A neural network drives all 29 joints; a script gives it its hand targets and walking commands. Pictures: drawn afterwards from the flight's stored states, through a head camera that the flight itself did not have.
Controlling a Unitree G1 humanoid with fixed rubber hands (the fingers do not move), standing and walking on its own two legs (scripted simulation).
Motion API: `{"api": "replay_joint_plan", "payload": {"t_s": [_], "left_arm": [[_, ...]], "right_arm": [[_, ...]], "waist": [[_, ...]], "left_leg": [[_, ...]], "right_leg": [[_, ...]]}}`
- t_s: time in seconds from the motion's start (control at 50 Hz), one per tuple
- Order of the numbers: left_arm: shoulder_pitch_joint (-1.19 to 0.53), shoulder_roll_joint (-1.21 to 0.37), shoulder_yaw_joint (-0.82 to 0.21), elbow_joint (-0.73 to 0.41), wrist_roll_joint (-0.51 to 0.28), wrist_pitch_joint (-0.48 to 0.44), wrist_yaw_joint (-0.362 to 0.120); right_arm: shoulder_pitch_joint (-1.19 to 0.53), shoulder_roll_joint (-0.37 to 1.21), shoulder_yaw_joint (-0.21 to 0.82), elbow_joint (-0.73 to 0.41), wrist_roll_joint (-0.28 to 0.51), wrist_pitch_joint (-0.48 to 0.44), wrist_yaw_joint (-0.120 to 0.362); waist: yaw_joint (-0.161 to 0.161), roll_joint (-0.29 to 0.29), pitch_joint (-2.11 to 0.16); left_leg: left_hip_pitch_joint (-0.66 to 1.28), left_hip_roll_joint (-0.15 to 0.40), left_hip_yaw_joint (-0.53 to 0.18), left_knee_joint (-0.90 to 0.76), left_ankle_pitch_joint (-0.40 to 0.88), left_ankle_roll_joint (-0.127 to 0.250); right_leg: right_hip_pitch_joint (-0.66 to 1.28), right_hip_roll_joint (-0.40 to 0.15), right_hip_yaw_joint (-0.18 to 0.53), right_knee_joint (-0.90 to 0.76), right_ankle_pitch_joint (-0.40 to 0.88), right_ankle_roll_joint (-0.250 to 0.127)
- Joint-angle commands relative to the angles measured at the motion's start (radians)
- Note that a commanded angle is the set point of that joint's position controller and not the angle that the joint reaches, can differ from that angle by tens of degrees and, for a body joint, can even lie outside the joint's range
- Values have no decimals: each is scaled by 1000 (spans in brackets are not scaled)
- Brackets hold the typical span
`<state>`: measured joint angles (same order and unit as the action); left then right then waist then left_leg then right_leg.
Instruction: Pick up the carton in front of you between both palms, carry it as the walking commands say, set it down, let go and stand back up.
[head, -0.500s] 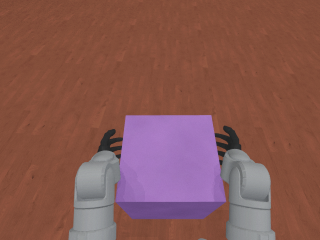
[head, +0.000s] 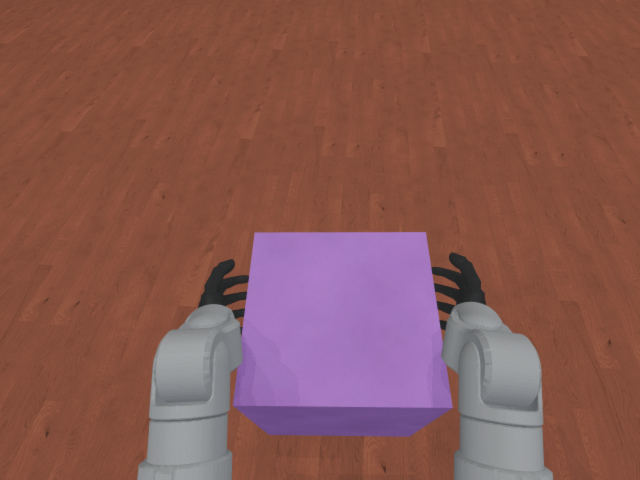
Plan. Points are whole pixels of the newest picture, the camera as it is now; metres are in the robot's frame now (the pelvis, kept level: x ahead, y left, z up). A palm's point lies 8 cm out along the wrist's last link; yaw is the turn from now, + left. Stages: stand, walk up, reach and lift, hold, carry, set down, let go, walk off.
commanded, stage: carry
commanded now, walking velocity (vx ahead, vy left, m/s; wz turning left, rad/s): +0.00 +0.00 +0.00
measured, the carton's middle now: (339, 344) +0.31 +0.00 -0.03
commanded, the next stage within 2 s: none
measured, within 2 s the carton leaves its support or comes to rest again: neither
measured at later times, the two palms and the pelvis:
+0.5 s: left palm (241, 241) +0.41 +0.13 +0.07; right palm (457, 242) +0.41 -0.16 +0.07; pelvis +0.12 +0.00 +0.00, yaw -2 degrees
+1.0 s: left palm (265, 265) +0.42 +0.10 +0.00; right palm (470, 268) +0.41 -0.19 +0.01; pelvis +0.12 -0.02 -0.02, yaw -4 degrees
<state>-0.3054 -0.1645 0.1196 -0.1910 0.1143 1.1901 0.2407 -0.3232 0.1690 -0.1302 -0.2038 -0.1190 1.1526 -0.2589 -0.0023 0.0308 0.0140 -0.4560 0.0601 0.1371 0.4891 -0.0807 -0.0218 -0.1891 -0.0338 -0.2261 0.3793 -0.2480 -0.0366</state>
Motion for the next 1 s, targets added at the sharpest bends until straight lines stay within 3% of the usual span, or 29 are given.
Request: {"api": "replay_joint_plan", "payload": {"t_s": [0.0,0.02,0.04,0.06,0.08,0.16,0.24,0.38,0.42,0.5,0.54,0.56,0.58,0.62,0.64,0.66,0.68,0.7,0.72,0.74,0.76,0.8,0.82,0.86,0.88,0.9,0.92,0.94,0.98], "left_arm": [[-483,-1011,-648,-106,-427,-14,-413],[-473,-995,-645,-87,-418,-6,-410],[-505,-994,-661,-92,-421,11,-408],[-510,-976,-666,-88,-423,27,-409],[-523,-972,-672,-77,-426,37,-412],[-570,-999,-669,-19,-443,45,-425],[-593,-1028,-661,-1,-450,33,-428],[-561,-1070,-665,56,-423,-39,-445],[-547,-1071,-666,71,-411,-72,-453],[-517,-1057,-663,87,-387,-137,-463],[-504,-1048,-658,93,-374,-170,-466],[-501,-1044,-656,93,-368,-186,-468],[-500,-1039,-655,93,-363,-203,-469],[-500,-1034,-651,101,-350,-237,-473],[-496,-1025,-643,121,-344,-254,-475],[-483,-1017,-637,143,-336,-272,-478],[-455,-1004,-629,167,-327,-291,-481],[-434,-985,-611,191,-310,-311,-482],[-400,-970,-593,215,-287,-333,-484],[-376,-970,-575,226,-266,-356,-484],[-368,-970,-566,221,-247,-379,-481],[-383,-948,-563,173,-212,-430,-472],[-399,-928,-557,158,-197,-454,-469],[-415,-896,-530,173,-168,-496,-461],[-416,-878,-516,184,-150,-513,-456],[-450,-858,-509,188,-135,-529,-451],[-458,-853,-507,210,-131,-542,-449],[-461,-855,-502,240,-130,-555,-450],[-460,-866,-476,298,-112,-578,-451]], "right_arm": [[-397,1060,689,-23,439,43,421],[-395,1035,679,-9,441,56,428],[-388,1029,669,38,423,61,431],[-352,1032,654,87,416,63,433],[-338,1035,645,115,413,65,435],[-378,1061,626,156,400,65,436],[-437,1086,645,131,409,53,431],[-442,1125,690,156,412,-10,445],[-426,1128,693,177,403,-39,454],[-394,1125,693,203,381,-95,466],[-380,1119,689,212,368,-125,472],[-374,1113,686,216,361,-140,476],[-365,1107,681,221,352,-156,479],[-351,1093,666,239,333,-190,484],[-342,1081,655,250,325,-208,485],[-330,1065,643,268,314,-226,484],[-309,1056,630,292,297,-245,483],[-284,1051,614,319,277,-265,481],[-264,1048,603,335,254,-285,480],[-258,1039,597,340,233,-304,480],[-262,1029,593,330,216,-326,479],[-280,1021,597,293,194,-373,473],[-294,1010,591,278,179,-397,469],[-305,977,556,287,141,-441,464],[-300,951,535,300,124,-457,463],[-301,930,517,315,111,-479,462],[-289,922,499,341,108,-498,461],[-286,916,479,358,107,-516,460],[-285,913,450,425,88,-543,465]], "waist": [[3,-129,-435],[6,-80,-450],[7,33,-497],[2,116,-521],[4,121,-510],[6,87,-470],[4,1,-491],[1,-20,-470],[0,-31,-457],[2,-101,-431],[3,-106,-429],[1,-86,-433],[-3,-44,-443],[-4,78,-431],[-1,93,-407],[2,88,-397],[4,52,-374],[1,-71,-365],[8,-240,-358],[24,-279,-325],[32,-252,-311],[19,-189,-307],[14,-192,-316],[-10,-183,-362],[-8,-136,-422],[-15,-4,-496],[-11,94,-510],[0,118,-496],[13,83,-423]], "left_leg": [[330,25,25,-188,319,-3],[457,125,-56,-140,550,8],[583,214,-138,-12,841,88],[606,243,-181,1,844,136],[577,232,-175,-17,814,142],[502,157,-90,39,850,93],[439,114,-48,78,765,90],[474,80,-32,68,743,101],[448,67,-21,74,689,96],[327,16,43,41,441,59],[366,-3,64,-6,427,46],[438,4,55,-14,509,52],[546,34,21,-4,667,73],[758,133,-84,44,1005,149],[751,152,-87,62,1044,158],[675,137,-58,86,957,137],[518,101,-31,116,735,112],[287,59,15,169,399,77],[-18,-6,75,241,-123,39],[-217,-57,91,276,-347,11],[-260,-68,75,290,-377,10],[-140,-37,32,170,-268,24],[-23,-41,42,92,-175,28],[302,-42,64,-68,159,41],[490,44,-27,-36,489,84],[641,180,-146,64,904,188],[640,238,-214,39,966,239],[534,249,-219,-7,754,227],[369,182,-163,-40,286,145]], "right_leg": [[135,-155,22,103,508,6],[32,-138,32,145,336,33],[-54,-97,81,165,151,66],[-75,-88,112,143,7,75],[-56,-84,114,132,-2,81],[23,-76,98,49,229,82],[79,-92,102,93,489,85],[57,-66,87,60,493,87],[90,-69,86,39,548,86],[203,-104,82,120,849,82],[175,-111,82,188,920,87],[112,-104,81,215,861,94],[9,-90,82,228,703,102],[-219,-27,90,78,52,107],[-204,-12,96,-78,-59,99],[-85,-9,82,-209,100,95],[68,-33,86,-227,352,96],[277,-90,100,-126,778,94],[507,-183,155,22,1261,69],[613,-213,176,108,1475,29],[607,-226,209,118,1486,9],[479,-226,178,114,1224,-14],[385,-201,129,127,1132,-12],[165,-150,67,235,941,15],[23,-123,76,282,659,32],[-94,-63,110,360,273,72],[-141,-15,155,349,-187,70],[-81,-27,190,254,-322,49],[42,-43,170,-18,-106,21]]}}
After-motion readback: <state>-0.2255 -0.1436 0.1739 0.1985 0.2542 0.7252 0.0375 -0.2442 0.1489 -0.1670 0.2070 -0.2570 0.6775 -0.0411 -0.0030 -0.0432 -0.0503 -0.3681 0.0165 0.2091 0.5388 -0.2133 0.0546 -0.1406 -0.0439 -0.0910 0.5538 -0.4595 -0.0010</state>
